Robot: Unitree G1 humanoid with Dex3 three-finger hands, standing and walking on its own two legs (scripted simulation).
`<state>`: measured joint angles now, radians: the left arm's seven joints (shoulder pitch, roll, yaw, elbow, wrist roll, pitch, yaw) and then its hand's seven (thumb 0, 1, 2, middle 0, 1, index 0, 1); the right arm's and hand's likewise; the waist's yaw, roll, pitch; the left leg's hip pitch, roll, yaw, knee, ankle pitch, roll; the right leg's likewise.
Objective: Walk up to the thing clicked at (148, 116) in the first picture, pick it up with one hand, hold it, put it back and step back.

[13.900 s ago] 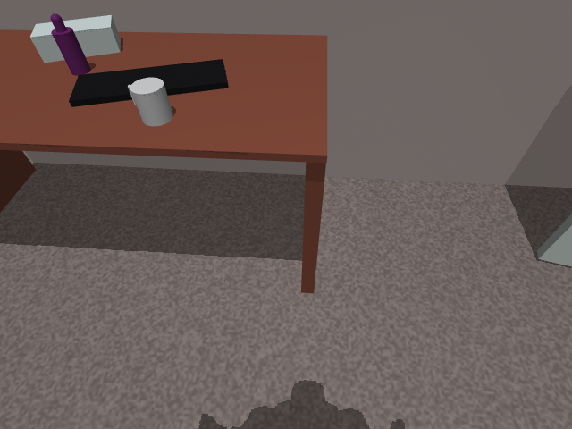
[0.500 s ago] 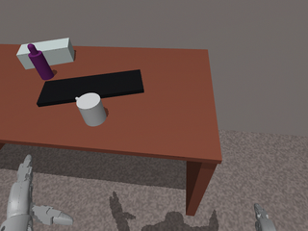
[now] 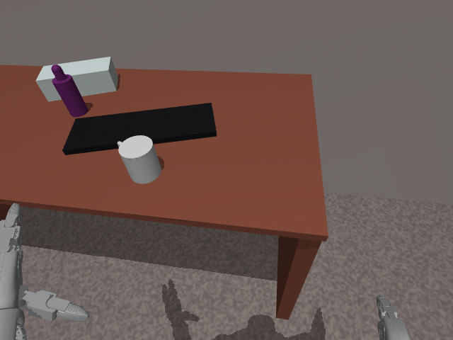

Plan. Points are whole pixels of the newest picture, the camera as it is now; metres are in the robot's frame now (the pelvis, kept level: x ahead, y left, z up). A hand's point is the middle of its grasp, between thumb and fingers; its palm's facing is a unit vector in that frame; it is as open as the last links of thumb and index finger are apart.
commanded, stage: rise first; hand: left
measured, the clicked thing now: (136, 157) +0.51 +0.30 +0.00
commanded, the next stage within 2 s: go down in 0.40 s
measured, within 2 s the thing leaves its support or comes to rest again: neither
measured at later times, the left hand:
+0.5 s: hand (38, 259) +0.19 +0.31 +0.10, palm faces +0.45 -0.77 -0.44, open 17.5 cm
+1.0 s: hand (26, 204) +0.27 +0.38 +0.12, palm faces +0.39 -0.90 -0.19, open 17.6 cm
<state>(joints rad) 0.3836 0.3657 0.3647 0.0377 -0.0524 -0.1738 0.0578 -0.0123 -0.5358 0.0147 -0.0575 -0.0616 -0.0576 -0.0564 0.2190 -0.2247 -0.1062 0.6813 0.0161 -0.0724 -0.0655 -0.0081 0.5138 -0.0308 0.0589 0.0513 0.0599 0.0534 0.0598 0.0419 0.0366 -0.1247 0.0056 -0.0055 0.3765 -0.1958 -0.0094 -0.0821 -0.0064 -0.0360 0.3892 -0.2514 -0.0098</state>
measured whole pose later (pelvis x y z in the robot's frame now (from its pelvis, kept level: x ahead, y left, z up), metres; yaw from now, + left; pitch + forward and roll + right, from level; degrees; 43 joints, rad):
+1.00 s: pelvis -0.01 +0.01 -0.01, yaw +1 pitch +1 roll -1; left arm -0.11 0.57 0.56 0.49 -0.24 -0.20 -0.28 -0.01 -0.61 0.02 -0.08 -0.07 -0.08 -0.07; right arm 0.16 -0.23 -0.06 0.75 0.05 -0.10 -0.09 -0.01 0.51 -0.06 0.06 0.05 0.06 0.05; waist 0.01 0.00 -0.02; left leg -0.27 0.00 -0.02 0.50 -0.24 0.00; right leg -0.20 -0.01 -0.05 0.46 -0.27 0.00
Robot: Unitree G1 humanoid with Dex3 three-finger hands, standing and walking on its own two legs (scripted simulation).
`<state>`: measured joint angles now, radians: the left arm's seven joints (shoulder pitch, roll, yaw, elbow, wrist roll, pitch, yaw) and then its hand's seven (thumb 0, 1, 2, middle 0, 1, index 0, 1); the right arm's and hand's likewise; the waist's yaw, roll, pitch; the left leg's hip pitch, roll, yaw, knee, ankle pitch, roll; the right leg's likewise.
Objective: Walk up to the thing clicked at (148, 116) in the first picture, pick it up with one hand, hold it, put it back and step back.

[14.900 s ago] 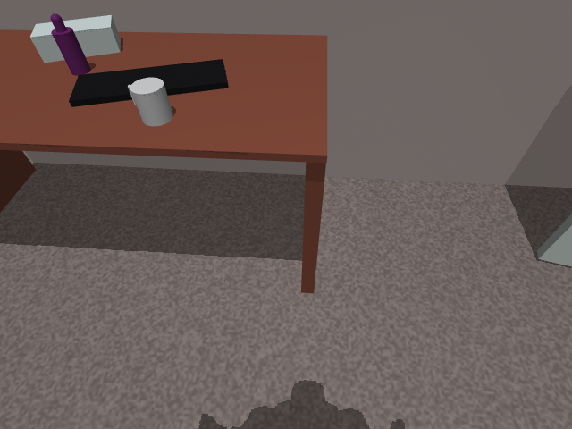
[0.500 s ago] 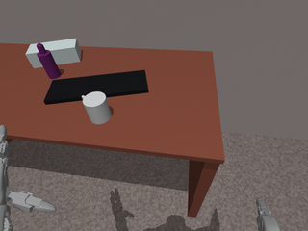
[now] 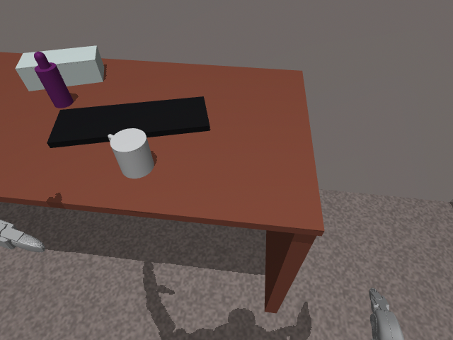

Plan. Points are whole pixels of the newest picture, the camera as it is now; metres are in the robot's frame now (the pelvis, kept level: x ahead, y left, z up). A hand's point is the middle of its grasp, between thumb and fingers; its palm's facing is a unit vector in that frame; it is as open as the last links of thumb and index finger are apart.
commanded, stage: go down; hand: left
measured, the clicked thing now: (128, 151) +0.52 +0.28 +0.00
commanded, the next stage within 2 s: none
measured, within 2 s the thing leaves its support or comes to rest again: neither
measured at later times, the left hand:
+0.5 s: hand (7, 182) +0.32 +0.39 +0.13, palm faces +0.31 -0.95 -0.02, open 17.7 cm
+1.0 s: hand (4, 151) +0.38 +0.42 +0.14, palm faces +0.30 -0.95 +0.03, open 17.5 cm
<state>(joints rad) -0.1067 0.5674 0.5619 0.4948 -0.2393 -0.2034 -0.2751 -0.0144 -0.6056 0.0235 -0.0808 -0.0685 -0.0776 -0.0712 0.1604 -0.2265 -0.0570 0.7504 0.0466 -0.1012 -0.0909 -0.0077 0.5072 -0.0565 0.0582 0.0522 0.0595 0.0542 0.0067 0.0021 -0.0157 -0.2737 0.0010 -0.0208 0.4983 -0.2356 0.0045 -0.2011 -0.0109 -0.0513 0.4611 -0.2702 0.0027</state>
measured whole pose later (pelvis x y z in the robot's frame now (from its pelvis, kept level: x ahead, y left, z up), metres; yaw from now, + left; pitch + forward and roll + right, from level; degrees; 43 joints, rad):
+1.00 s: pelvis +0.01 +0.01 -0.01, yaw -1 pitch +11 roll -2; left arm -0.59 0.93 0.72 1.15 -0.21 -0.14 -0.58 -0.01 -0.56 0.09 -0.04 -0.06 -0.04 -0.06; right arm 0.18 -0.26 0.03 0.71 0.01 -0.22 -0.18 -0.01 0.53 -0.06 0.06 0.05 0.06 0.05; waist -0.07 -0.03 -0.09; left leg -0.52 0.02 -0.02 0.62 -0.29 0.01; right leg -0.43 0.00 -0.04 0.53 -0.29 0.01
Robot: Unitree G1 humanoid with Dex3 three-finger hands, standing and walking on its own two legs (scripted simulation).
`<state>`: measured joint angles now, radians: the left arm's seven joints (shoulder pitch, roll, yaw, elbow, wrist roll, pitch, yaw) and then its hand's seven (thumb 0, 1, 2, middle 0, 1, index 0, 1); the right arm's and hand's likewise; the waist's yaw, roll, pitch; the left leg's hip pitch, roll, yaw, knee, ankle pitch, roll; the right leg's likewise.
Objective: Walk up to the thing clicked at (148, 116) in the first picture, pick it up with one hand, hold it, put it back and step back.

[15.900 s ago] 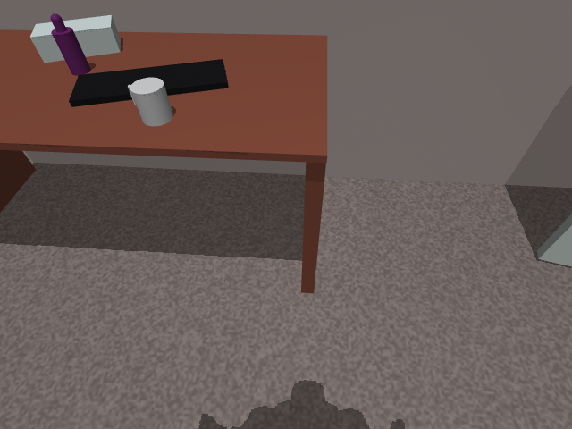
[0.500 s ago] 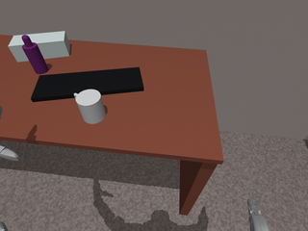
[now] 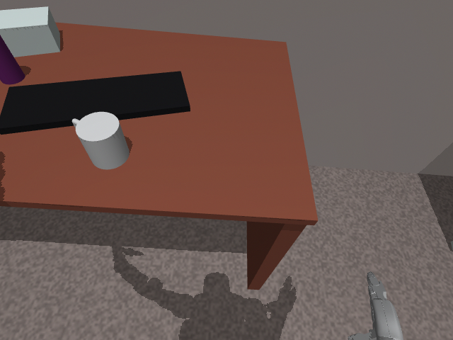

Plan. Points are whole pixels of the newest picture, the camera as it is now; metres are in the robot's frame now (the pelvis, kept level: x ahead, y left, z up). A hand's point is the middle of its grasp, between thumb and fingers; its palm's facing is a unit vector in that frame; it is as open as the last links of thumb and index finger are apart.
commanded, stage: go down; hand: left
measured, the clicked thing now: (98, 138) +0.51 +0.28 +0.01
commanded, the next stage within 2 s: approach in 1.52 s
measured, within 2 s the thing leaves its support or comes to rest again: neither
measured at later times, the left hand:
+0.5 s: hand out of the picture +0.38 +0.44 +0.15, palm faces +0.32 -0.95 +0.03, open 17.7 cm
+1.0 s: hand out of the picture +0.39 +0.45 +0.15, palm faces +0.33 -0.94 +0.04, open 17.6 cm
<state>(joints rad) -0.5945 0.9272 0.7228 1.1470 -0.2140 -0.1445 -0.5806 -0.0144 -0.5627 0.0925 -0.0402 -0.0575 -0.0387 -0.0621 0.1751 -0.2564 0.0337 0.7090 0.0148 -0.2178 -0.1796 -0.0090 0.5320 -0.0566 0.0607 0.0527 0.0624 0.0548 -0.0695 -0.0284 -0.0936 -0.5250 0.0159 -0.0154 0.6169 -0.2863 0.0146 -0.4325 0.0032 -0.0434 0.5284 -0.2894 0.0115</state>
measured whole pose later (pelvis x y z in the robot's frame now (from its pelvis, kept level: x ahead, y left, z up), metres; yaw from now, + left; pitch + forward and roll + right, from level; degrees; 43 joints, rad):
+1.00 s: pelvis +0.00 +0.02 -0.02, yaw -1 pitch +16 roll -4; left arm -0.77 1.08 0.73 1.28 -0.15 -0.13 -0.58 -0.01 -0.59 0.07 -0.04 -0.06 -0.05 -0.06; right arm 0.24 -0.26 0.07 0.55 0.01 -0.22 -0.15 -0.01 0.52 -0.06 0.06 0.05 0.06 0.06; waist -0.11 -0.02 -0.13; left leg -0.74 0.03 -0.02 0.83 -0.37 0.03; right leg -0.62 0.01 -0.05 0.69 -0.35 0.03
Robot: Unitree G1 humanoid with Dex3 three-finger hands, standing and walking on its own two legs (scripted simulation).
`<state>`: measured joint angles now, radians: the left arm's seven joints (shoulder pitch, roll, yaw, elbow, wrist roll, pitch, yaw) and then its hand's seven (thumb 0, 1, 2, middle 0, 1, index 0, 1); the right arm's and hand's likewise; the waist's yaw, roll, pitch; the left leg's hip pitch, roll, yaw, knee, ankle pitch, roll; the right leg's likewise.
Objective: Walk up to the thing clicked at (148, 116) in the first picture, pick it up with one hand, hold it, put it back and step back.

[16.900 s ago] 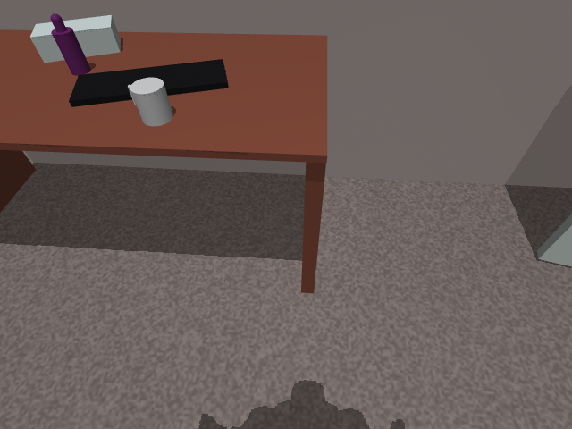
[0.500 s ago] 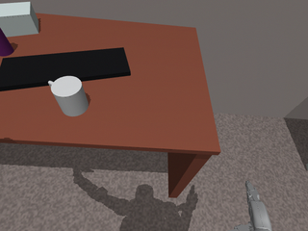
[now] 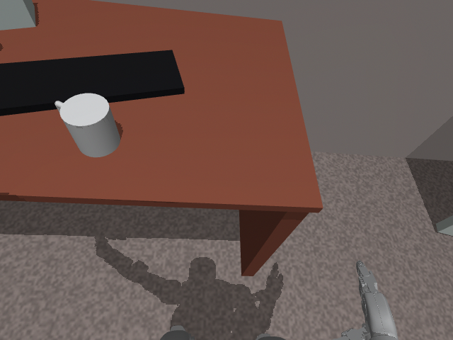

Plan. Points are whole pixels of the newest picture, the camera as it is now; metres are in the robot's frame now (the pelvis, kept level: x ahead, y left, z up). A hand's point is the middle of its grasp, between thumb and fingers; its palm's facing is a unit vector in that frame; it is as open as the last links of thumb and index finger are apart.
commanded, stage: go down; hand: left
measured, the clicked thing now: (85, 123) +0.51 +0.28 +0.04
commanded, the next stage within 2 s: approach in 0.52 s
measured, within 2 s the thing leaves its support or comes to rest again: neither
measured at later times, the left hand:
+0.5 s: hand out of the picture +0.41 +0.45 +0.16, palm faces +0.34 -0.94 +0.04, open 17.6 cm
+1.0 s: hand out of the picture +0.43 +0.39 +0.09, palm faces +0.27 -0.96 +0.05, open 17.6 cm
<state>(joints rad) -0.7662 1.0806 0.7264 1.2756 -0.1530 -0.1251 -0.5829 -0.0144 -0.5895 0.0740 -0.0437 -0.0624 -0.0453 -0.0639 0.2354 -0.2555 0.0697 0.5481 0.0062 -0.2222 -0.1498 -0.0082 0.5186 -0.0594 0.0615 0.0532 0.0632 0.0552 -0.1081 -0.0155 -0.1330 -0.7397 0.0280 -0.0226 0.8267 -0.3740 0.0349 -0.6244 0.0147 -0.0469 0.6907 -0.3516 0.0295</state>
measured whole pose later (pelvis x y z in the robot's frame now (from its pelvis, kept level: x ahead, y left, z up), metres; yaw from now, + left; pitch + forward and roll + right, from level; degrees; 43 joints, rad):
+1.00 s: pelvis +0.00 +0.00 -0.02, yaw -1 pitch +20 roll -5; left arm -0.82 0.93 0.61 1.27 -0.14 -0.18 -0.49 -0.01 -0.61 0.08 -0.08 -0.09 -0.06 -0.12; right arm 0.28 -0.23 0.11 0.36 -0.02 -0.18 -0.08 -0.01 0.52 -0.05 0.06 0.05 0.06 0.06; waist -0.14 -0.02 -0.15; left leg -0.91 0.03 -0.03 0.99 -0.44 0.04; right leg -0.79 0.02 -0.06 0.86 -0.42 0.03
